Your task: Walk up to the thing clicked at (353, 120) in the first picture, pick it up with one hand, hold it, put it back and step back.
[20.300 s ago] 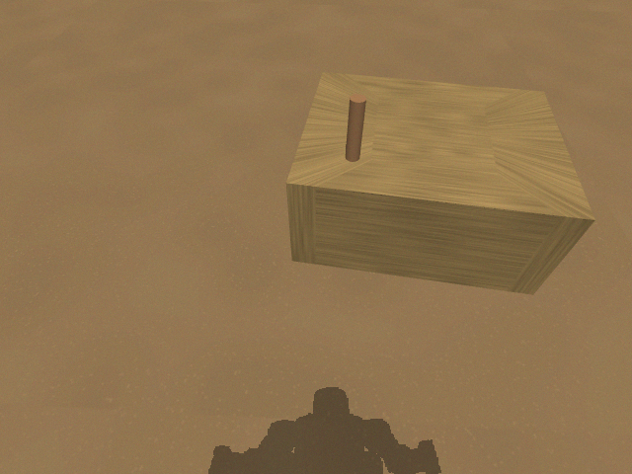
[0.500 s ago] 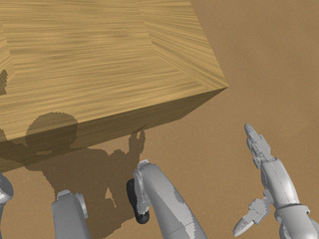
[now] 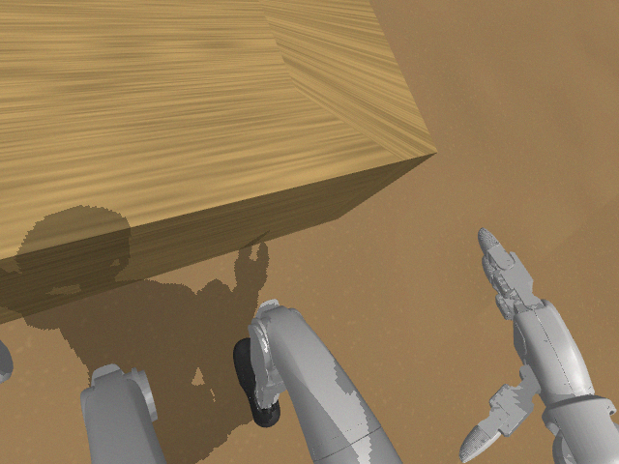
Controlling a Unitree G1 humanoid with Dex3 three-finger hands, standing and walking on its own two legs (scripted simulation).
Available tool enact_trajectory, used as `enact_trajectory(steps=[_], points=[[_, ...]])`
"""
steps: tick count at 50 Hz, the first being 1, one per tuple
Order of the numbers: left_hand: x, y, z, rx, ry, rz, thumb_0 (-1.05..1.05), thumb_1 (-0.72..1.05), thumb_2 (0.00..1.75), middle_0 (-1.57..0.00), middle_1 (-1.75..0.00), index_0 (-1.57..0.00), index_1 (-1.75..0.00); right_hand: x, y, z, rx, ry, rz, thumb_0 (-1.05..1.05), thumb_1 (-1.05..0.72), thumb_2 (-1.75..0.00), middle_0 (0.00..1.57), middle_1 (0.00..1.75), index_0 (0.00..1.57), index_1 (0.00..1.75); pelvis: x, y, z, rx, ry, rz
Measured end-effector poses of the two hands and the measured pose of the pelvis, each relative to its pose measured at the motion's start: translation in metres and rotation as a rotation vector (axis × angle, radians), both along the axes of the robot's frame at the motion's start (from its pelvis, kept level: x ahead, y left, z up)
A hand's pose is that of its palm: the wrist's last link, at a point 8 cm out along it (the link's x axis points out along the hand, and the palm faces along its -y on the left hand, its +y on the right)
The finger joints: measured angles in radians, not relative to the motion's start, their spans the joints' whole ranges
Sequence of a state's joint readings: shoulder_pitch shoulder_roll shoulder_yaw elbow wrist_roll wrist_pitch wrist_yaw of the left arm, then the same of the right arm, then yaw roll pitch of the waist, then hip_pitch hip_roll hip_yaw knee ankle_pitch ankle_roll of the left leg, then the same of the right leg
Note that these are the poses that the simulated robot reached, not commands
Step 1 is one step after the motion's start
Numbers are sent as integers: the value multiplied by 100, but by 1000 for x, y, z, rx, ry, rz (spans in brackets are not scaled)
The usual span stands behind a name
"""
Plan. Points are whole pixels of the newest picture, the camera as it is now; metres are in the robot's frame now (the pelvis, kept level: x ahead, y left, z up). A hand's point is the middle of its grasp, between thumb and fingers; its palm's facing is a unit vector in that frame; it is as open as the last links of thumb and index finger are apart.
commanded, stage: open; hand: left
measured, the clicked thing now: out of the picture +0.57 +0.23 -0.02
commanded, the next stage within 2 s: withdraw in 0.44 s
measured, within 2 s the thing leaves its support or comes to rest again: neither
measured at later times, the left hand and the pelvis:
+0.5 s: hand out of the picture +0.57 +0.23 -0.05, palm faces +0.26 -0.96 -0.02, open 13.3 cm; pelvis +0.00 +0.00 +0.00, yaw +0 degrees
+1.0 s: hand out of the picture +0.58 +0.30 +0.08, palm faces +0.31 -0.95 -0.05, open 17.5 cm; pelvis +0.01 +0.01 +0.04, yaw +0 degrees
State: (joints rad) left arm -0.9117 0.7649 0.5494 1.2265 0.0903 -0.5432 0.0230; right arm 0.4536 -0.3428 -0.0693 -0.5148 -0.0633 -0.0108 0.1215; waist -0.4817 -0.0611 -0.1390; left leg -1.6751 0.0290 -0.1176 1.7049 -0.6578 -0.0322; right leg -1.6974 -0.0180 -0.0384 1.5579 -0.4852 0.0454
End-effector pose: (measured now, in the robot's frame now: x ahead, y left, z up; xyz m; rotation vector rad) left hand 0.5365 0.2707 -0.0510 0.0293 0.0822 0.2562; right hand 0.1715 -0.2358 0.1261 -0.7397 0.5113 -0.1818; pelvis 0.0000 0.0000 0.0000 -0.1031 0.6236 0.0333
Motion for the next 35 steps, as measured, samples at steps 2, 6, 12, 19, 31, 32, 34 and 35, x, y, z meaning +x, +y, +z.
enact_trajectory(steps=[2, 6, 12, 19, 31, 32, 34, 35], points=[[-1, 0, 0, -11, -4, 9, -3, -7, 114, -86, -107, -99, -112, 1, 1, 1, 2, -6, 9, -1, 53, -4, 6, 5, 6, 5, 0, 0, -1, 1, 0, -1], [-1, -1, 0, -29, -9, 11, -3, -7, 100, -89, -103, -101, -107, 1, 3, 2, 3, -15, 14, -1, 52, -4, 6, 5, 7, 5, -1, 0, -1, 1, -3, 0], [2, -1, 5, -17, -24, 1, -1, -17, 72, -85, -89, -93, -89, -1, 0, 4, -4, -14, 5, -1, 52, -4, 6, 5, 7, 5, 0, 0, -2, 0, -2, 2], [3, 0, 7, -15, -20, 4, 0, -32, 48, -69, -67, -73, -66, -2, 1, 0, 15, -6, -4, -1, 53, -4, 6, 5, 7, 6, -1, 1, -2, 0, -2, 1], [-1, 0, 1, -28, -6, 5, -1, -48, 27, -41, -40, -44, -38, 2, 4, 6, 5, -9, 17, -1, 53, -4, 6, 5, 7, 6, 0, 0, -1, 4, -3, 3], [-1, 0, 1, -31, -9, 7, -1, -49, 26, -38, -37, -41, -36, 2, 4, 7, 1, -11, 18, -1, 53, -4, 6, 5, 7, 6, 0, 0, -1, 4, -4, 2], [-1, 1, 3, -38, -18, 12, -1, -52, 22, -32, -32, -35, -31, 3, 5, 11, -6, -18, 20, -1, 53, -4, 6, 5, 7, 6, 0, 0, 0, 3, -7, 2], [-1, 2, 5, -41, -25, 16, -1, -53, 21, -29, -30, -32, -29, 3, 5, 12, -8, -21, 18, -1, 52, -4, 6, 5, 7, 6, 0, 0, 0, 3, -9, 2]])
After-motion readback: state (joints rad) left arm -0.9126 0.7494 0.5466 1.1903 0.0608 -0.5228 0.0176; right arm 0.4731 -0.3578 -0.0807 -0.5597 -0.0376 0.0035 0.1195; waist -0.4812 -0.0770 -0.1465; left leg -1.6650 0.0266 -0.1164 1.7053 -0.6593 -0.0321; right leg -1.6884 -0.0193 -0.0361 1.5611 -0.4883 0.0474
